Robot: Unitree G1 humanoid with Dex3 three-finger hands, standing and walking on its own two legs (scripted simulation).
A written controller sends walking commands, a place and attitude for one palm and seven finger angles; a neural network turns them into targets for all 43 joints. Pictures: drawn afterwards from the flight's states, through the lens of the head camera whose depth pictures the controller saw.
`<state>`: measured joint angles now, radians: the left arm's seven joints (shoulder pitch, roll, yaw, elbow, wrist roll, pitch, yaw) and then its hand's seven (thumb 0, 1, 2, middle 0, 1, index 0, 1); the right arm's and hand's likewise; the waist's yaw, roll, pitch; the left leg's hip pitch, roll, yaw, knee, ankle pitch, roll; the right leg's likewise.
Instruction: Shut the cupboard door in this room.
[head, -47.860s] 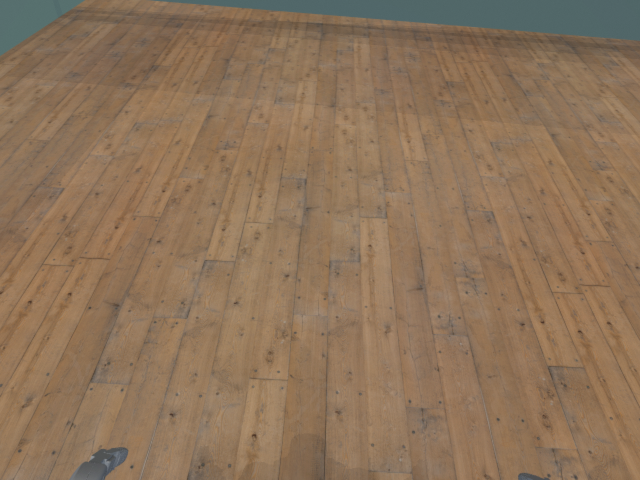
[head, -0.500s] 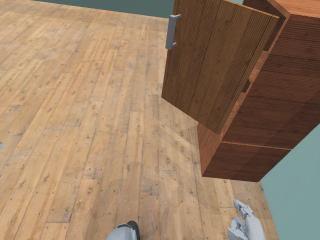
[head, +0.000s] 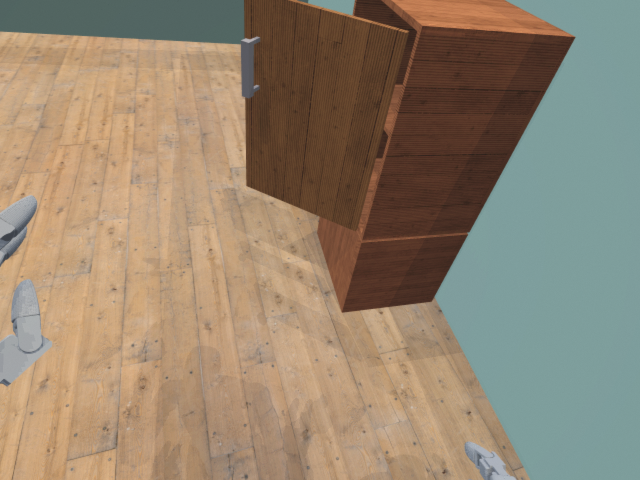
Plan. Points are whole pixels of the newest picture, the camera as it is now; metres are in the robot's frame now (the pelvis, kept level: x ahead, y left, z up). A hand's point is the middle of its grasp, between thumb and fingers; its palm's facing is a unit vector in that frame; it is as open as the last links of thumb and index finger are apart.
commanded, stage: stop stepping back and stand still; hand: left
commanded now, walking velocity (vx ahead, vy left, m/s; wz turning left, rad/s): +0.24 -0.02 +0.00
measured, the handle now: (252, 67) +1.07 +0.18 +0.07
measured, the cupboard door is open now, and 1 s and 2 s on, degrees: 51 51 51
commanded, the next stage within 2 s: let the arm hang, fingers relaxed in 0.42 s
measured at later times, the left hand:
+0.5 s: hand (8, 373) +0.17 +0.26 +0.17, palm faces +0.47 -0.76 -0.44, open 7.4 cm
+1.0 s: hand out of the picture +0.00 +0.19 -0.19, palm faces +0.07 -0.98 -0.19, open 7.0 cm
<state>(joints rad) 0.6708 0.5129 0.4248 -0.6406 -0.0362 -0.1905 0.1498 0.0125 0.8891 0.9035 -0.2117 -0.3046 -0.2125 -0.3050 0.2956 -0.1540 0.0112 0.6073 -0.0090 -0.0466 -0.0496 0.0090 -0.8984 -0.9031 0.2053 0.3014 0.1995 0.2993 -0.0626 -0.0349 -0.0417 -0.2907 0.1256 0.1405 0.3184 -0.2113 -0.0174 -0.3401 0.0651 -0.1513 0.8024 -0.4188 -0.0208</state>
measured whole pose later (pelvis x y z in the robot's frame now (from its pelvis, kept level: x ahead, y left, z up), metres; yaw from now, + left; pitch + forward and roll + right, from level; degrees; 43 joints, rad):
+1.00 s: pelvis -0.03 +0.01 -0.02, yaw +2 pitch -1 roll -1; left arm 0.28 0.20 0.03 0.96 0.01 0.02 0.03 -0.05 0.97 0.90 -0.21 -0.30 -0.21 -0.30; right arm 0.27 -0.17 0.00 0.99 -0.02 0.04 -0.02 0.01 -0.91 -0.90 0.20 0.30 0.19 0.30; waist 0.00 -0.03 0.05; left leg -0.22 0.06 0.03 0.50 -0.26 -0.03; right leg -0.17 0.02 -0.13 0.44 -0.26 -0.05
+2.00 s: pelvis -0.03 +0.05 -0.01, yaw -1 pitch -2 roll +0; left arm 0.32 0.15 0.02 1.15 0.01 -0.01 0.04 0.00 0.91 0.90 -0.20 -0.30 -0.20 -0.30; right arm 0.31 -0.13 0.00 1.13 -0.01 0.00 -0.03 0.00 -0.91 -0.90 0.20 0.30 0.19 0.30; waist -0.01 0.00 0.03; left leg -0.16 0.00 0.11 0.39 -0.20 0.04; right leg -0.16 -0.03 -0.05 0.40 -0.21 0.01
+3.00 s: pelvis -0.02 +0.06 -0.01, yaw +22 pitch +3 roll -2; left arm 0.13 0.25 0.08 0.91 0.03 0.03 -0.01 0.00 0.91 0.90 -0.20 -0.30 -0.20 -0.30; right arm 0.28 -0.20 -0.05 0.96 -0.03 0.00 -0.01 0.00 -0.90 -0.90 0.20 0.30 0.20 0.30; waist -0.05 0.00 0.05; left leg -0.28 -0.06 -0.11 0.41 -0.17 0.06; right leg -0.45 -0.05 0.00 0.89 -0.36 0.07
